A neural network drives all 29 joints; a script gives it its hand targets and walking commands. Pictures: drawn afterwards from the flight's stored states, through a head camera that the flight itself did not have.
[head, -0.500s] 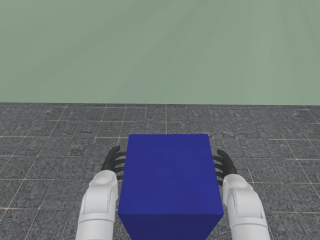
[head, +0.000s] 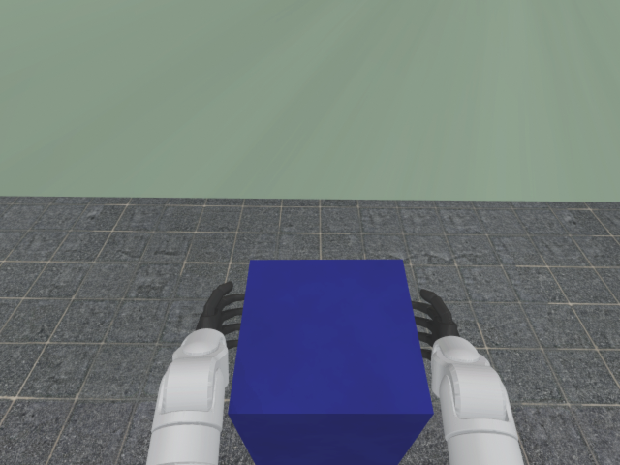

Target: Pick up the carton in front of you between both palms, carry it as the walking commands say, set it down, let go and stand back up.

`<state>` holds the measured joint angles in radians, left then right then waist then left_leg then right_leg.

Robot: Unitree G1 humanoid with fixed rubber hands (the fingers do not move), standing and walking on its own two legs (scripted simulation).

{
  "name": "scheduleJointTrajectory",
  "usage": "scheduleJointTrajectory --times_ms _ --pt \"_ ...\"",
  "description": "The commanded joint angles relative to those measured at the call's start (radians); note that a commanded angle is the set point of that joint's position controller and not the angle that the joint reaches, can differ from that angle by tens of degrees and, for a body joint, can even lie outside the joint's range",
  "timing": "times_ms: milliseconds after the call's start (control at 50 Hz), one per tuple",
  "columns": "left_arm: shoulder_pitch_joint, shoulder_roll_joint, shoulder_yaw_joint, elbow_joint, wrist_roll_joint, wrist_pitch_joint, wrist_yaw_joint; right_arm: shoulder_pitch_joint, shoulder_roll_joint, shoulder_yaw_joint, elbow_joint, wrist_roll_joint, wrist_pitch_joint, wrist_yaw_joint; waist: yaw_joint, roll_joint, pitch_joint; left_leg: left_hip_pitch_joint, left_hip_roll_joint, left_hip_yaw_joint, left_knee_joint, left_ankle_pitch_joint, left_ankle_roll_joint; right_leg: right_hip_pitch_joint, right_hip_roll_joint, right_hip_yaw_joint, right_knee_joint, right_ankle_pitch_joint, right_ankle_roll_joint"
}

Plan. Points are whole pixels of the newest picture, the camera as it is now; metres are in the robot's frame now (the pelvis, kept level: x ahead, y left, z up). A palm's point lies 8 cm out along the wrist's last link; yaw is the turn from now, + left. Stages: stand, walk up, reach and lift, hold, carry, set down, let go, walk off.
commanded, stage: carry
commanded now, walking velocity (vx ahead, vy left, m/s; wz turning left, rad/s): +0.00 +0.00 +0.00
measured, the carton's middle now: (326, 368) +0.29 +0.00 -0.04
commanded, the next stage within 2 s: hold in 0.16 s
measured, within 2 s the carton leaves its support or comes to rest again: neither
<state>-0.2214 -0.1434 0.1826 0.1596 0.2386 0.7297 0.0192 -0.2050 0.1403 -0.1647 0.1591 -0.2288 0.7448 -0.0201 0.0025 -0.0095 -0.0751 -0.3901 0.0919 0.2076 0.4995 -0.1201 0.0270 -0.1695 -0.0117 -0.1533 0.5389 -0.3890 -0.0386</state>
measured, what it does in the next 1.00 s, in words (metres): shifts its weight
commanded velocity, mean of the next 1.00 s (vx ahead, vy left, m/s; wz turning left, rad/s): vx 0.00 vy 0.00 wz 0.00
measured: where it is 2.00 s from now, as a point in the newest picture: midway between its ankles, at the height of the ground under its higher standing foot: outside the picture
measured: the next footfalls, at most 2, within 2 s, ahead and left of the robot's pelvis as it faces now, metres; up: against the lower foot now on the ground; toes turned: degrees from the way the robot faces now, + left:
none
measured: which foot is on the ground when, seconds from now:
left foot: down 0.00-1.00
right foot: down 0.00-1.00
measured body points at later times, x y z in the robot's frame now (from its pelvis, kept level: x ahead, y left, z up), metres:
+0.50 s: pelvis -0.01 +0.02 +0.01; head -0.03 +0.04 +0.46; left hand +0.31 +0.11 +0.04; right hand +0.25 -0.18 +0.04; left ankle +0.09 +0.14 -0.73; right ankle -0.06 -0.08 -0.73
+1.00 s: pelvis -0.01 +0.07 +0.01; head -0.03 +0.10 +0.46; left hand +0.33 +0.15 +0.04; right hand +0.27 -0.15 +0.04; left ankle +0.09 +0.14 -0.73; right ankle -0.06 -0.08 -0.73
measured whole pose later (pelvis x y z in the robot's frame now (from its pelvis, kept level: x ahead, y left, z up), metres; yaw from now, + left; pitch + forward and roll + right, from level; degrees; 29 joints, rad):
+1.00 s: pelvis -0.01 +0.07 +0.01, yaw -12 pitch -7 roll +0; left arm -0.36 -0.18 0.31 0.31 0.32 0.67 0.01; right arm -0.36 0.18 -0.34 0.40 -0.33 0.61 0.05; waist 0.01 -0.07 0.06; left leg -0.18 -0.02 0.08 0.41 -0.11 0.04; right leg -0.05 -0.02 0.09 0.47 -0.31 -0.02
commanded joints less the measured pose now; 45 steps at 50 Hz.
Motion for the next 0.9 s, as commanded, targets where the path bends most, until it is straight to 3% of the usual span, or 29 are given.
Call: scheduleJointTrajectory --times_ms 0,140,160,180,200,220,240,260,300,360,440,640,880 --pt "-0.407 -0.89 -0.558 -0.035 -0.237 -0.02 -0.22 -0.483 0.867 0.549 -0.09 0.243 -0.048 0.22 0.0 0.008 -0.238 0.217 0.087 -0.117 -0.028 0.15 0.006 -0.063 -0.133 0.113 -0.113 0.253 -0.002" --pt "-0.406 -0.89 -0.557 -0.034 -0.237 -0.021 -0.22 -0.483 0.868 0.547 -0.089 0.242 -0.048 0.22 0.0 0.007 -0.24 0.213 0.087 -0.115 -0.026 0.152 0.004 -0.064 -0.134 0.115 -0.109 0.265 -0.001" --pt "-0.309 -0.893 -0.532 -0.053 -0.237 -0.027 -0.216 -0.417 0.885 0.521 -0.035 0.217 -0.071 0.22 0.005 -0.144 -0.073 0.587 -0.187 -0.273 -0.005 0.287 0.017 -0.274 0.004 0.319 -0.214 0.525 0.009" --pt "-0.338 -0.841 -0.545 -0.102 -0.239 -0.046 -0.213 -0.384 0.866 0.493 -0.045 0.192 -0.105 0.199 -0.027 -0.131 -0.117 0.624 -0.162 -0.301 -0.004 0.367 0.009 -0.247 0.013 0.326 -0.209 0.551 0.011" --pt "-0.356 -0.844 -0.568 -0.119 -0.245 -0.05 -0.213 -0.36 0.844 0.468 -0.033 0.168 -0.117 0.187 -0.027 -0.063 -0.142 0.531 -0.173 -0.297 -0.026 0.39 -0.005 -0.092 0.035 0.318 -0.196 0.611 0.016" --pt "-0.372 -0.821 -0.583 -0.126 -0.257 -0.056 -0.218 -0.339 0.827 0.449 -0.017 0.157 -0.126 0.173 -0.047 -0.057 -0.165 0.497 -0.173 -0.294 -0.043 0.381 -0.016 0.002 0.047 0.307 -0.207 0.586 0.013" --pt "-0.38 -0.837 -0.597 -0.125 -0.258 -0.062 -0.217 -0.373 0.836 0.457 -0.037 0.161 -0.133 0.171 -0.032 -0.032 -0.18 0.505 -0.182 -0.283 -0.051 0.353 -0.025 0.022 0.049 0.296 -0.206 0.606 0.019" --pt "-0.378 -0.825 -0.598 -0.118 -0.253 -0.067 -0.219 -0.372 0.839 0.461 -0.025 0.167 -0.137 0.165 -0.04 -0.037 -0.183 0.505 -0.178 -0.28 -0.055 0.325 -0.03 0.044 0.048 0.296 -0.227 0.538 0.014" --pt "-0.374 -0.857 -0.589 -0.11 -0.234 -0.073 -0.213 -0.435 0.859 0.505 -0.047 0.194 -0.139 0.18 -0.008 -0.013 -0.163 0.504 -0.196 -0.264 -0.072 0.254 -0.025 0.028 0.05 0.285 -0.228 0.521 0.026" --pt "-0.336 -0.846 -0.546 -0.074 -0.198 -0.073 -0.198 -0.48 0.859 0.539 -0.052 0.227 -0.135 0.205 0.035 -0.026 -0.127 0.512 -0.206 -0.258 -0.081 0.199 -0.017 -0.012 0.046 0.284 -0.235 0.433 0.033" --pt "-0.343 -0.866 -0.515 -0.018 -0.178 -0.072 -0.196 -0.53 0.868 0.535 -0.02 0.237 -0.131 0.231 0.048 -0.03 -0.074 0.596 -0.194 -0.259 -0.087 0.133 -0.013 -0.151 0.04 0.284 -0.254 0.28 0.023" --pt "-0.432 -0.908 -0.561 -0.01 -0.212 -0.058 -0.233 -0.511 0.893 0.464 0.033 0.195 -0.133 0.236 -0.012 0.005 -0.105 0.693 -0.157 -0.285 -0.107 0.099 -0.041 -0.227 0.07 0.279 -0.266 0.149 -0.02" --pt "-0.513 -0.955 -0.494 0.075 -0.198 -0.055 -0.245 -0.613 0.898 0.394 0.108 0.159 -0.144 0.28 -0.005 0.033 -0.105 0.676 -0.122 -0.333 -0.149 -0.063 -0.05 -0.234 0.087 0.267 -0.24 0.052 -0.027"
